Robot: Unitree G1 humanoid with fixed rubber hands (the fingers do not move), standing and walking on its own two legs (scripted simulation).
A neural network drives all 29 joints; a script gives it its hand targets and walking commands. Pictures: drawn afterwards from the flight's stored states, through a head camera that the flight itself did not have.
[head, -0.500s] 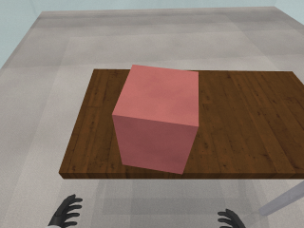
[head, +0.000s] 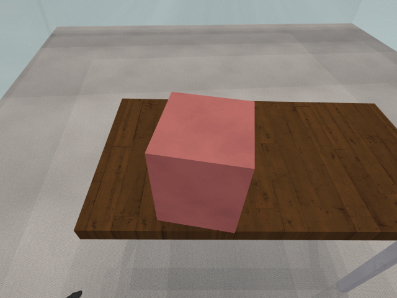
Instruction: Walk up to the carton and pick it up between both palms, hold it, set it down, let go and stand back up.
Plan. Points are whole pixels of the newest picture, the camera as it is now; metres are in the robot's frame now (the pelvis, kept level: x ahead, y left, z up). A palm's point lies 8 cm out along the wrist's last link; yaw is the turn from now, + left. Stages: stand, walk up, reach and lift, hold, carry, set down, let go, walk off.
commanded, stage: stand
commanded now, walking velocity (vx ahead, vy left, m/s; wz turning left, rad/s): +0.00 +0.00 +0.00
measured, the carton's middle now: (203, 163) +0.43 -0.01 +0.03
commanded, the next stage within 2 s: none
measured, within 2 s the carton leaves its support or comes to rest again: neither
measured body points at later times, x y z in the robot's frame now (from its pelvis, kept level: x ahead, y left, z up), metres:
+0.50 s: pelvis -0.01 +0.00 +0.00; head -0.03 +0.00 +0.45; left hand +0.08 +0.29 -0.12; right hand +0.06 -0.31 -0.12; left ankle +0.01 +0.11 -0.74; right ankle -0.01 -0.12 -0.74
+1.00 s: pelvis -0.02 +0.00 +0.00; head -0.05 +0.00 +0.45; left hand +0.06 +0.29 -0.12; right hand +0.04 -0.31 -0.13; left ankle +0.01 +0.11 -0.74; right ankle -0.01 -0.12 -0.74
